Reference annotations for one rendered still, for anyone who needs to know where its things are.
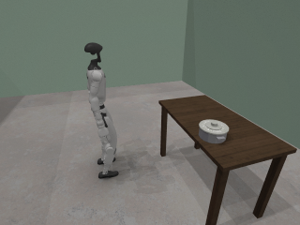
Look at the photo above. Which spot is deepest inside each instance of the robot right upper arm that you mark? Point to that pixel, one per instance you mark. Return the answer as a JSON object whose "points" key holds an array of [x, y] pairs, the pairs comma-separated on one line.
{"points": [[96, 79]]}

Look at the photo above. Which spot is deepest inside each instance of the knob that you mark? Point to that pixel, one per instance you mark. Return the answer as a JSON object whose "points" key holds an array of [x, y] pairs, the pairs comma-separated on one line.
{"points": [[214, 123]]}

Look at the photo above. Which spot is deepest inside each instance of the lid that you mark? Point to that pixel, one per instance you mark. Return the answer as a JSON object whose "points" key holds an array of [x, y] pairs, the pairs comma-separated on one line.
{"points": [[220, 129]]}

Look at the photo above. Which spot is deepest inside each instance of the robot left foot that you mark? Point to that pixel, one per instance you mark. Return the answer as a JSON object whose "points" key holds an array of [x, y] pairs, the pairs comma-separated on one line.
{"points": [[100, 161]]}

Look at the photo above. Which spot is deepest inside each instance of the right robot shin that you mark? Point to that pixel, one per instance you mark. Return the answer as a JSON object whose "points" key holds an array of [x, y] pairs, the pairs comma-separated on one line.
{"points": [[108, 159]]}

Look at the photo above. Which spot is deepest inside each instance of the pot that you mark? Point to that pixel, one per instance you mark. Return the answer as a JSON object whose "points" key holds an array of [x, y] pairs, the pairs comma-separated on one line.
{"points": [[212, 138]]}

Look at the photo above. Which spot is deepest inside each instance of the table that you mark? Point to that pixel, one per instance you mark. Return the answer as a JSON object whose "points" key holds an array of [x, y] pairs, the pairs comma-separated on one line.
{"points": [[245, 144]]}

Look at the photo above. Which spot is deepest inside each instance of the robot right hand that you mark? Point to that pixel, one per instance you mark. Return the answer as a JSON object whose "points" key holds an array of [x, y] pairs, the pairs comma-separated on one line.
{"points": [[103, 132]]}

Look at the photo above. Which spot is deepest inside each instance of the right robot forearm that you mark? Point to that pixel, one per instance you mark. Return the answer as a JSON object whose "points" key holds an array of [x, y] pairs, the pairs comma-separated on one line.
{"points": [[96, 112]]}

